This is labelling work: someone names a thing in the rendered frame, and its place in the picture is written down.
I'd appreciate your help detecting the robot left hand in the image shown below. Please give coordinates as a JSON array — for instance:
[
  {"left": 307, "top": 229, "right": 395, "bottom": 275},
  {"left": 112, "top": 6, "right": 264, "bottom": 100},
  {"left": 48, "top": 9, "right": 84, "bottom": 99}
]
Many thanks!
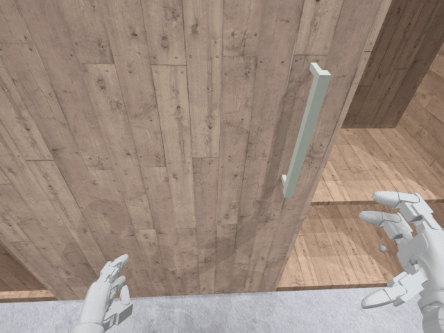
[{"left": 78, "top": 254, "right": 133, "bottom": 332}]

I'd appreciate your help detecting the handle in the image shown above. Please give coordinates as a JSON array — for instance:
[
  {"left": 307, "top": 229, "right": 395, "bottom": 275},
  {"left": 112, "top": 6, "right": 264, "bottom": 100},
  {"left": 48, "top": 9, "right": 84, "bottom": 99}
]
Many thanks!
[{"left": 281, "top": 62, "right": 331, "bottom": 198}]

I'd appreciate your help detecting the wardrobe door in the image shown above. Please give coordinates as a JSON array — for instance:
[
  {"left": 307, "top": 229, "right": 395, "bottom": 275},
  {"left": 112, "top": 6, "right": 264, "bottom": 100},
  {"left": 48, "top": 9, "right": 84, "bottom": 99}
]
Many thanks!
[
  {"left": 0, "top": 240, "right": 48, "bottom": 291},
  {"left": 0, "top": 0, "right": 392, "bottom": 300}
]

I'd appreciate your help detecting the robot right forearm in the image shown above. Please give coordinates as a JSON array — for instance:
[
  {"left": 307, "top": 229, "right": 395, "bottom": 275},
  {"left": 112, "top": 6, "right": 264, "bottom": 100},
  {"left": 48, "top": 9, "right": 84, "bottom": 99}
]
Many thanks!
[{"left": 418, "top": 289, "right": 444, "bottom": 333}]

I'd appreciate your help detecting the robot right hand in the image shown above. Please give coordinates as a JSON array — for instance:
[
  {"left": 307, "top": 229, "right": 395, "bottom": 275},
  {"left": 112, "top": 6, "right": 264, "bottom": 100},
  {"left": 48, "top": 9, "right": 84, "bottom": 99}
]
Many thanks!
[{"left": 359, "top": 191, "right": 444, "bottom": 309}]

